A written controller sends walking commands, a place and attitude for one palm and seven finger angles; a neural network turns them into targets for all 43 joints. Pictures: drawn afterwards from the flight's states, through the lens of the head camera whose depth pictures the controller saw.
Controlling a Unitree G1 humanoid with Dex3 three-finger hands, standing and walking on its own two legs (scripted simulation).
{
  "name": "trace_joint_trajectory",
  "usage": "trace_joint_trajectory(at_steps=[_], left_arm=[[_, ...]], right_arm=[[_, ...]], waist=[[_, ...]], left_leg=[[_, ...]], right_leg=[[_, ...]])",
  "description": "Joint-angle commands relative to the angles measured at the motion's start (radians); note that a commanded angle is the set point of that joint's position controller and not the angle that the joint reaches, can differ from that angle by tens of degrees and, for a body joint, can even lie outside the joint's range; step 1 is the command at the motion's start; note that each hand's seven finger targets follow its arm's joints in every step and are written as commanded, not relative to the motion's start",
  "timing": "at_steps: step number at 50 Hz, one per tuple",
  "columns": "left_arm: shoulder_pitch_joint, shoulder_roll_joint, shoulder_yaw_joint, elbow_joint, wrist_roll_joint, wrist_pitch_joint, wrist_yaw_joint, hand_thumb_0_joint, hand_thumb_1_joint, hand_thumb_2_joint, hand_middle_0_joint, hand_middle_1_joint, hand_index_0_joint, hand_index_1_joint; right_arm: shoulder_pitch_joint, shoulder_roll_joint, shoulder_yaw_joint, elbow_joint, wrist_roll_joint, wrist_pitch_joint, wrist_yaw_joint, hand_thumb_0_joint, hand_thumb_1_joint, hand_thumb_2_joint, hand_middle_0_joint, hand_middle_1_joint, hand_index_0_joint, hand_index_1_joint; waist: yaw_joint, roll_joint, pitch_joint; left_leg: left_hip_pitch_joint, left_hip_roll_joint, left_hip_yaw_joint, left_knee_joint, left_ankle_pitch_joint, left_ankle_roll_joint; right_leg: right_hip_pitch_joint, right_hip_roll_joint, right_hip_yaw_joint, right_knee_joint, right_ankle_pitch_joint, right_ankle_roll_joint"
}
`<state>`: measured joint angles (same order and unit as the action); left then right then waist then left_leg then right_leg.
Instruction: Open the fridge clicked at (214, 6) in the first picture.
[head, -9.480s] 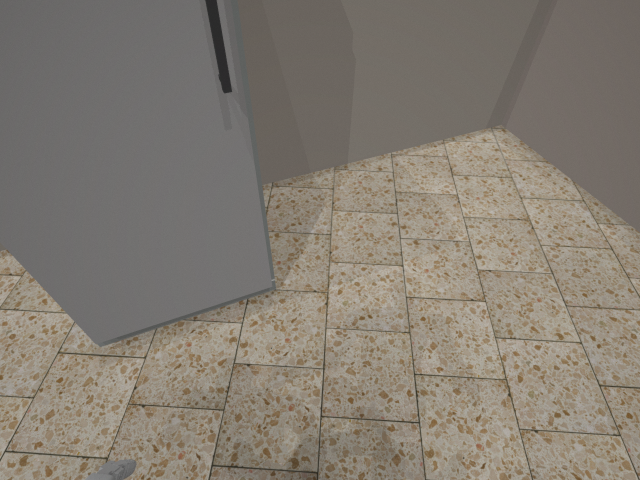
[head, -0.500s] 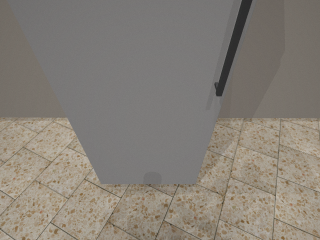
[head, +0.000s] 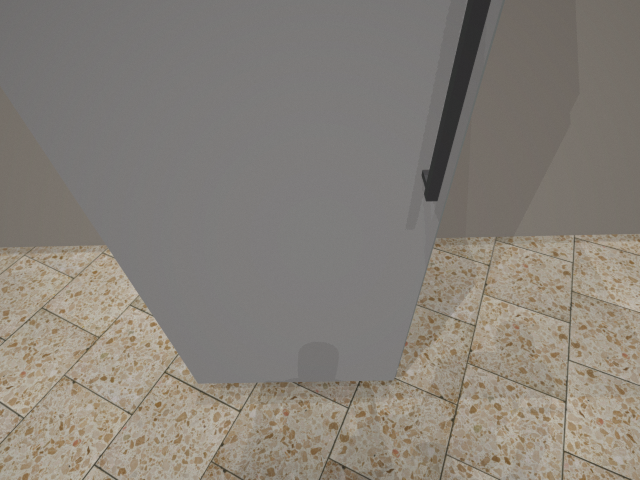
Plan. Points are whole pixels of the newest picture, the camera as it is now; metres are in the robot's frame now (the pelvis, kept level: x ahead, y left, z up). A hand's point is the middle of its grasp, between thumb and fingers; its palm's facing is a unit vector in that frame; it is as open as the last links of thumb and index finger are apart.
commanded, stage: come to a stop and stand still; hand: right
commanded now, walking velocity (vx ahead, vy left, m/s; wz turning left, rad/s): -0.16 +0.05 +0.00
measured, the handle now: (454, 75) +0.49 -0.13 +0.27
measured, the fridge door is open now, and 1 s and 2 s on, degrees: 0 0 0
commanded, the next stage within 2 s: look again from close up in 1.42 s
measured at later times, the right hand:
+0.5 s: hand out of the picture +0.02 -0.19 -0.17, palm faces +0.01 +0.98 -0.20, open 7.3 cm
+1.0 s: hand out of the picture -0.14 -0.18 -0.16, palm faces +0.06 +0.98 -0.18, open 7.3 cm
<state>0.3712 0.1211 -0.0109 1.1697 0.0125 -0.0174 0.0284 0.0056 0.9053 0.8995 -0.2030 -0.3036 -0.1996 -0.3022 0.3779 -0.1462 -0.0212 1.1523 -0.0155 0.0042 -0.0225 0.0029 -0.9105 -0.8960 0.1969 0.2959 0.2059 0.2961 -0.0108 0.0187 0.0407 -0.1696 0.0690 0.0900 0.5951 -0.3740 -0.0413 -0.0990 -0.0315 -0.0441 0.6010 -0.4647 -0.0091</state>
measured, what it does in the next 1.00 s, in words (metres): shifts its weight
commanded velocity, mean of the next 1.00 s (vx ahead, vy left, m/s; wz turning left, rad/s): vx -0.02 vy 0.01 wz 0.00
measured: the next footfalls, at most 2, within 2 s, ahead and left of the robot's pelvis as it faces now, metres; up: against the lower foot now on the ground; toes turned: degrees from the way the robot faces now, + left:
none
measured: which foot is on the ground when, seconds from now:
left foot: down 0.00-1.00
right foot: down 0.00-1.00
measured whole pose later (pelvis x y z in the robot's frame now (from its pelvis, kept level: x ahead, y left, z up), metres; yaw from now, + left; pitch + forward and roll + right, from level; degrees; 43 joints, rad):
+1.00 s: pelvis -0.08 -0.02 +0.01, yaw -1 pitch -3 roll +0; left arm 0.37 0.16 0.00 1.07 0.02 0.01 0.01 0.01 0.91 0.90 -0.20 -0.30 -0.20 -0.30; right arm 0.43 -0.14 0.01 1.09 -0.02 0.01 -0.03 0.00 -0.91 -0.90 0.19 0.30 0.20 0.30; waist 0.00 0.00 0.01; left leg -0.27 0.04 0.02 0.47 -0.18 -0.02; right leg -0.25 0.03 -0.06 0.49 -0.19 -0.05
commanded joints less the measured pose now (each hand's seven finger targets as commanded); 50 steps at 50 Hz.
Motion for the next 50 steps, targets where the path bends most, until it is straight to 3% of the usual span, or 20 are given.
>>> trace_joint_trajectory(at_steps=[1, 3, 4, 5, 6, 8, 10, 14, 15, 16, 17, 18, 20, 21, 22, 23, 25, 30, 36, 50], left_arm=[[0.194, 0.153, 0.034, 0.033, -0.007, -0.010, 0.039, 0.000, 0.900, 0.900, -0.200, -0.300, -0.200, -0.300], [0.138, 0.178, 0.039, 0.017, -0.006, -0.005, 0.047, 0.000, 0.900, 0.900, -0.200, -0.300, -0.200, -0.300], [0.092, 0.186, 0.043, -0.005, -0.011, -0.005, 0.048, 0.000, 0.900, 0.900, -0.200, -0.300, -0.200, -0.300], [0.068, 0.172, 0.046, -0.024, -0.015, -0.007, 0.049, 0.000, 0.900, 0.900, -0.200, -0.300, -0.200, -0.300], [0.070, 0.135, 0.048, -0.041, -0.019, -0.007, 0.046, 0.000, 0.900, 0.900, -0.200, -0.300, -0.200, -0.300], [0.059, 0.089, 0.049, -0.044, -0.015, 0.003, 0.040, 0.000, 0.900, 0.900, -0.200, -0.300, -0.200, -0.300], [0.065, 0.079, 0.050, -0.039, -0.009, 0.001, 0.035, 0.000, 0.900, 0.900, -0.200, -0.300, -0.200, -0.300], [0.062, 0.124, 0.060, -0.049, -0.004, -0.009, 0.036, 0.000, 0.900, 0.900, -0.200, -0.300, -0.200, -0.300], [-0.054, 0.157, 0.068, -0.134, -0.020, -0.012, 0.019, 0.000, 0.900, 0.900, -0.200, -0.300, -0.200, -0.300], [-0.038, 0.114, 0.056, -0.193, -0.018, -0.019, 0.010, 0.000, 0.900, 0.900, -0.200, -0.300, -0.200, -0.300], [-0.047, 0.055, 0.051, -0.212, -0.020, -0.024, 0.000, 0.000, 0.900, 0.900, -0.200, -0.300, -0.200, -0.300], [-0.082, 0.057, 0.052, -0.220, -0.018, -0.016, 0.002, 0.000, 0.900, 0.900, -0.200, -0.300, -0.200, -0.300], [-0.016, 0.087, 0.054, -0.180, -0.007, -0.006, 0.001, 0.000, 0.900, 0.900, -0.200, -0.300, -0.200, -0.300], [-0.009, 0.130, 0.060, -0.188, 0.002, -0.010, -0.001, 0.000, 0.900, 0.900, -0.200, -0.300, -0.200, -0.300], [-0.048, 0.169, 0.059, -0.205, 0.006, -0.006, 0.001, 0.000, 0.900, 0.900, -0.200, -0.300, -0.200, -0.300], [-0.088, 0.175, 0.056, -0.214, 0.006, -0.005, 0.000, 0.000, 0.900, 0.900, -0.200, -0.300, -0.200, -0.300], [-0.115, 0.184, 0.050, -0.234, 0.005, -0.001, -0.005, 0.000, 0.900, 0.900, -0.200, -0.300, -0.200, -0.300], [-0.109, 0.206, 0.053, -0.254, 0.011, 0.005, -0.014, 0.000, 0.900, 0.900, -0.200, -0.300, -0.200, -0.300], [-0.074, 0.185, 0.047, -0.242, 0.008, 0.012, -0.016, 0.000, 0.900, 0.900, -0.200, -0.300, -0.200, -0.300], [0.025, 0.133, 0.036, -0.136, 0.002, 0.002, -0.009, 0.000, 0.900, 0.900, -0.200, -0.300, -0.200, -0.300]], right_arm=[[-0.061, -0.061, -0.007, -0.079, 0.004, -0.002, -0.031, 0.000, -0.900, -0.900, 0.200, 0.300, 0.200, 0.300], [-0.055, -0.092, -0.020, -0.079, 0.006, 0.003, -0.027, 0.000, -0.900, -0.900, 0.200, 0.300, 0.200, 0.300], [-0.014, -0.098, -0.024, -0.072, 0.006, 0.000, -0.023, 0.000, -0.900, -0.900, 0.200, 0.300, 0.200, 0.300], [0.048, -0.106, -0.027, -0.049, 0.006, -0.006, -0.024, 0.000, -0.900, -0.900, 0.200, 0.300, 0.200, 0.300], [0.078, -0.111, -0.024, -0.040, 0.007, -0.013, -0.027, 0.000, -0.900, -0.900, 0.200, 0.300, 0.200, 0.300], [0.046, -0.106, -0.022, -0.045, 0.007, -0.008, -0.031, 0.000, -0.900, -0.900, 0.200, 0.300, 0.200, 0.300], [0.005, -0.094, -0.018, -0.064, 0.003, -0.005, -0.029, 0.000, -0.900, -0.900, 0.200, 0.300, 0.200, 0.300], [-0.030, -0.120, -0.028, -0.094, 0.002, -0.018, -0.029, 0.000, -0.900, -0.900, 0.200, 0.300, 0.200, 0.300], [0.045, -0.143, -0.024, -0.061, 0.005, -0.031, -0.065, 0.000, -0.900, -0.900, 0.200, 0.300, 0.200, 0.300], [0.043, -0.207, -0.043, -0.079, -0.008, -0.056, -0.052, 0.000, -0.900, -0.900, 0.200, 0.300, 0.200, 0.300], [0.059, -0.189, -0.040, -0.101, -0.014, -0.056, -0.051, 0.000, -0.900, -0.900, 0.200, 0.300, 0.200, 0.300], [0.013, -0.159, -0.020, -0.123, -0.018, -0.046, -0.049, 0.000, -0.900, -0.900, 0.200, 0.300, 0.200, 0.300], [-0.088, -0.152, -0.005, -0.146, 0.004, -0.027, -0.040, 0.000, -0.900, -0.900, 0.200, 0.300, 0.200, 0.300], [-0.107, -0.138, -0.004, -0.158, 0.002, -0.016, -0.033, 0.000, -0.900, -0.900, 0.200, 0.300, 0.200, 0.300], [-0.107, -0.120, -0.001, -0.167, -0.002, -0.007, -0.031, 0.000, -0.900, -0.900, 0.200, 0.300, 0.200, 0.300], [-0.107, -0.112, 0.003, -0.161, -0.009, -0.002, -0.029, 0.000, -0.900, -0.900, 0.200, 0.300, 0.200, 0.300], [-0.093, -0.112, 0.011, -0.154, -0.008, 0.000, -0.019, 0.000, -0.900, -0.900, 0.200, 0.300, 0.200, 0.300], [-0.046, -0.124, 0.010, -0.163, -0.013, -0.001, -0.009, 0.000, -0.900, -0.900, 0.200, 0.300, 0.200, 0.300], [0.011, -0.115, 0.012, -0.163, -0.014, -0.011, -0.009, 0.000, -0.900, -0.900, 0.200, 0.300, 0.200, 0.300], [0.074, -0.082, 0.012, -0.108, -0.004, -0.025, -0.015, 0.000, -0.900, -0.900, 0.200, 0.300, 0.200, 0.300]], waist=[[0.057, -0.257, 0.108], [0.028, -0.208, 0.124], [0.000, -0.165, 0.101], [-0.016, -0.094, 0.042], [-0.012, -0.033, -0.009], [0.002, 0.036, 0.005], [0.008, 0.013, 0.017], [0.007, -0.017, -0.074], [-0.032, 0.056, -0.102], [-0.022, 0.100, -0.137], [-0.025, 0.155, -0.227], [-0.011, 0.121, -0.212], [0.042, -0.028, -0.148], [0.029, -0.104, -0.099], [0.014, -0.110, -0.007], [0.006, -0.118, 0.063], [0.004, -0.072, 0.120], [0.007, -0.076, 0.100], [0.013, -0.008, 0.070], [0.015, -0.014, 0.067]], left_leg=[[-0.207, -0.028, 0.034, 0.101, -0.043, 0.019], [-0.153, -0.016, 0.021, 0.001, -0.032, 0.037], [-0.055, -0.013, 0.018, -0.101, 0.131, 0.045], [0.074, 0.011, -0.011, -0.140, 0.442, 0.056], [0.162, 0.067, -0.044, -0.121, 0.691, 0.068], [0.142, 0.115, -0.046, -0.097, 0.774, 0.085], [0.098, 0.093, -0.039, -0.108, 0.659, 0.069], [0.118, 0.074, -0.035, -0.096, 0.696, 0.071], [0.101, 0.092, -0.095, -0.122, 0.980, 0.054], [0.330, 0.172, -0.094, -0.070, 1.397, 0.096], [0.385, 0.258, -0.161, -0.013, 1.449, 0.161], [0.326, 0.237, -0.112, 0.006, 1.329, 0.160], [0.048, 0.138, -0.063, -0.021, 0.689, 0.104], [-0.022, 0.082, -0.040, -0.053, 0.383, 0.069], [-0.047, 0.041, -0.033, -0.092, 0.198, 0.053], [-0.060, 0.025, -0.034, -0.105, 0.133, 0.050], [-0.077, 0.024, -0.048, -0.148, 0.077, 0.054], [-0.068, 0.016, -0.053, -0.165, 0.041, 0.054], [-0.105, 0.028, -0.102, -0.225, -0.033, 0.057], [-0.128, 0.027, -0.166, -0.232, -0.059, 0.072]], right_leg=[[0.129, -0.215, 0.144, -0.160, 1.492, -0.044], [0.107, -0.201, 0.117, -0.149, 1.412, -0.056], [0.058, -0.169, 0.090, -0.118, 1.304, -0.043], [-0.012, -0.133, 0.063, -0.076, 1.151, -0.023], [-0.072, -0.102, 0.040, -0.077, 0.931, -0.002], [-0.103, -0.079, 0.031, -0.144, 0.634, 0.014], [-0.085, -0.088, 0.039, -0.199, 0.621, 0.009], [-0.007, -0.103, 0.041, -0.176, 0.814, 0.005], [-0.097, -0.088, -0.014, 0.086, 0.746, 0.021], [-0.283, 0.013, -0.040, 0.176, 0.392, 0.028], [-0.357, -0.001, 0.000, 0.116, 0.036, 0.011], [-0.308, 0.020, -0.021, 0.006, 0.037, 0.020], [-0.065, -0.012, 0.001, -0.160, 0.342, 0.018], [-0.082, -0.102, 0.068, -0.162, 0.493, -0.012], [-0.168, -0.143, 0.119, -0.187, 0.520, -0.043], [-0.218, -0.132, 0.130, -0.216, 0.476, -0.047], [-0.273, -0.111, 0.137, -0.291, 0.167, -0.041], [-0.305, -0.089, 0.139, -0.362, -0.106, -0.037], [-0.272, -0.062, 0.126, -0.320, -0.057, -0.039], [-0.276, -0.052, 0.143, -0.300, -0.015, -0.033]])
